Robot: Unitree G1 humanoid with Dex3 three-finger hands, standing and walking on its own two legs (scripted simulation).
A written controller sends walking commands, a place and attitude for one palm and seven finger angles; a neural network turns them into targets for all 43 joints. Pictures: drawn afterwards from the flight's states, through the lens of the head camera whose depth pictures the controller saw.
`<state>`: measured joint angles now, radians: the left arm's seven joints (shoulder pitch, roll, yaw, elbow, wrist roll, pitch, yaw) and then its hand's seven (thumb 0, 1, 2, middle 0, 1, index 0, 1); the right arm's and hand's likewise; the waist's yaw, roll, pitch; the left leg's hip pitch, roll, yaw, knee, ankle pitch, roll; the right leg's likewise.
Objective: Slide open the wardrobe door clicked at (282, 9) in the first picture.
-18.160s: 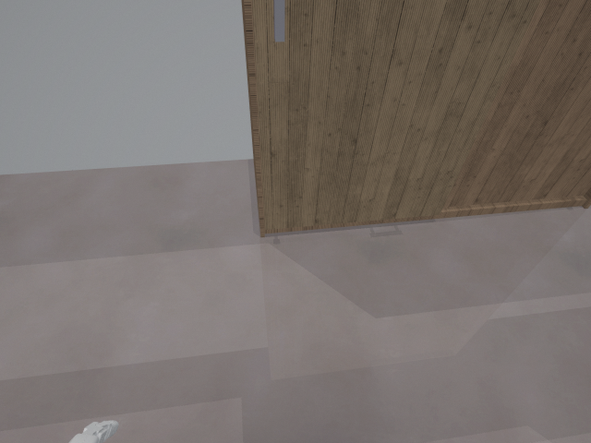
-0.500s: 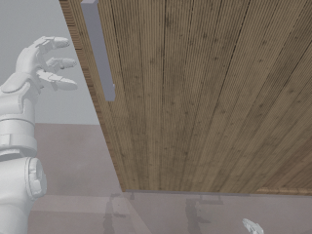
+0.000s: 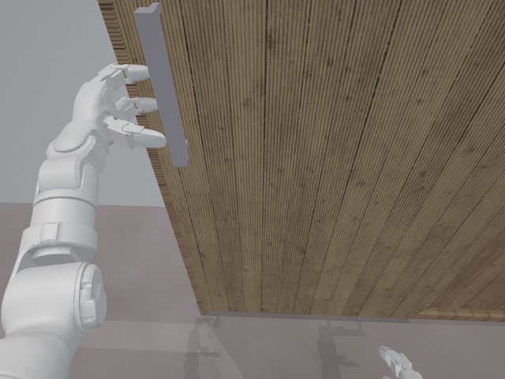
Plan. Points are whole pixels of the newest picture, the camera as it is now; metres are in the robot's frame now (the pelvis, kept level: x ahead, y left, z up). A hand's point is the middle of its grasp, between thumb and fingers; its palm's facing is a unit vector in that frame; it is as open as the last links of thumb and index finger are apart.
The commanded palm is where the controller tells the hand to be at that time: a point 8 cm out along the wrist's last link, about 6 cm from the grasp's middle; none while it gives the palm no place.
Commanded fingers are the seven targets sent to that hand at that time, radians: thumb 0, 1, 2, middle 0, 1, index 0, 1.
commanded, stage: feel for the door with the fingertips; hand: left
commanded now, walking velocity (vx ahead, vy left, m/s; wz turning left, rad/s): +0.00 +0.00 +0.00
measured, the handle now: (169, 94) +0.50 +0.16 +0.23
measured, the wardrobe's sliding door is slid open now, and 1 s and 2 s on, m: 0.00 0.00 0.00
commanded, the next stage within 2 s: slide the fingers in behind the handle in 0.40 s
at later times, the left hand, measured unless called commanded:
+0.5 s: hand (140, 104) +0.46 +0.19 +0.23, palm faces +0.02 -1.00 +0.00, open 13.8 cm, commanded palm +0.44 +0.24 +0.23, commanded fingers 0.00 -0.50 0.30 -0.30 -1.20 -0.30 -1.20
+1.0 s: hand (138, 110) +0.44 +0.19 +0.23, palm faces +0.00 -1.00 +0.00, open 14.0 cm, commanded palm +0.42 +0.24 +0.23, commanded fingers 0.00 -0.50 0.30 -0.30 -1.20 -0.30 -1.20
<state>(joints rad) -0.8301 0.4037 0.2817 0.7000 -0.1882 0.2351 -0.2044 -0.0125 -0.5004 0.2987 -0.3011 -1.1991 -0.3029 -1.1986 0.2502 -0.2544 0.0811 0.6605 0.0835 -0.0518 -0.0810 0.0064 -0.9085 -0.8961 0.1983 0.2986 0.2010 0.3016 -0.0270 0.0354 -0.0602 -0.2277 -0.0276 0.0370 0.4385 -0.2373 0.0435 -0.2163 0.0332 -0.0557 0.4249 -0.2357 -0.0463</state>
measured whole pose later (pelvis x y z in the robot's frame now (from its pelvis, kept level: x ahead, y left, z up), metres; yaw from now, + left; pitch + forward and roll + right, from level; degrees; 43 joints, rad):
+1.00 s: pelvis +0.00 +0.00 +0.00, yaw +0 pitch +2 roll +0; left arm -0.86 0.44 0.28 0.79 -0.18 0.15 -0.23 -0.01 -0.50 0.30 -0.30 -1.20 -0.30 -1.20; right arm 0.30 -0.28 0.06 0.66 0.09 -0.08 -0.08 0.01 -0.91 -0.90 0.20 0.30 0.20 0.30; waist -0.04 0.03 -0.06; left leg -0.25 -0.02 0.04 0.45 -0.24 0.04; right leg -0.24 0.04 -0.05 0.43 -0.23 -0.05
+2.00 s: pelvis +0.00 -0.01 +0.00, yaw +1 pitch +1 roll +0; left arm -0.86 0.33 0.20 0.67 -0.18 0.24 -0.11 -0.01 -0.50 0.30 -0.22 -1.17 -0.20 -1.16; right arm 0.25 -0.27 0.06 0.69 0.08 -0.06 -0.08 0.01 -0.91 -0.90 0.20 0.30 0.20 0.30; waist -0.01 0.04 -0.05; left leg -0.21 -0.03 0.01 0.42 -0.23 0.03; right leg -0.19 0.03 -0.08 0.41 -0.23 -0.06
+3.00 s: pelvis +0.00 +0.00 +0.00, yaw +0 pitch +3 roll +0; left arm -0.95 0.34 0.22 0.84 -0.15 0.16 -0.11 0.00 0.46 0.71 -0.40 -1.34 -0.43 -1.34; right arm 0.29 -0.25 0.06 0.69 0.07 -0.06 -0.08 0.01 -0.91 -0.90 0.20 0.30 0.20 0.30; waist -0.04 0.04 -0.05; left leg -0.25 -0.03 0.03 0.43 -0.23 0.04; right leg -0.23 0.04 -0.06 0.41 -0.22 -0.05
